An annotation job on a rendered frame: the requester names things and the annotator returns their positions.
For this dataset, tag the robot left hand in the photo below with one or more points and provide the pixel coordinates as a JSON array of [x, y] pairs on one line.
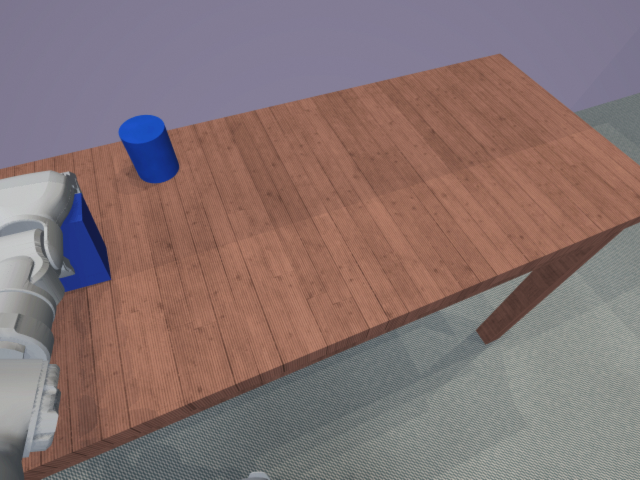
[[48, 194]]

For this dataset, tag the left robot upper arm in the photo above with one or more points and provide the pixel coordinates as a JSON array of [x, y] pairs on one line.
[[29, 404]]

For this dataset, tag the sponge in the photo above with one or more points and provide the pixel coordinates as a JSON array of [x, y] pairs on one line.
[[84, 247]]

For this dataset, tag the table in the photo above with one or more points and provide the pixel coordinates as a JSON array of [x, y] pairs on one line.
[[294, 232]]

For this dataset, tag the left robot forearm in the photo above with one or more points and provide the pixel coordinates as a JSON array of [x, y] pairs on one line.
[[31, 258]]

